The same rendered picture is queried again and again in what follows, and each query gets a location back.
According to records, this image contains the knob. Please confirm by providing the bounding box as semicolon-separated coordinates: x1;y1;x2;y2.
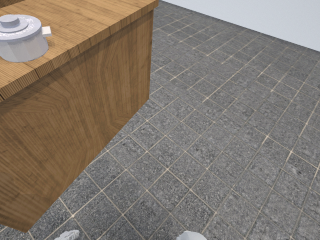
0;14;20;27

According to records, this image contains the robot left hand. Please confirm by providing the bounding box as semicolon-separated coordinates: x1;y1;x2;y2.
54;230;80;240

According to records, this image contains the table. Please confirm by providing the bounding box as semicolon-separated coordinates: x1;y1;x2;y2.
0;0;159;233

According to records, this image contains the lid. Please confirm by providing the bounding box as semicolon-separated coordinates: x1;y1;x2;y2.
0;14;42;43

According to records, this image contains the pot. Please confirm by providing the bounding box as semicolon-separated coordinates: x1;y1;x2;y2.
0;26;52;63

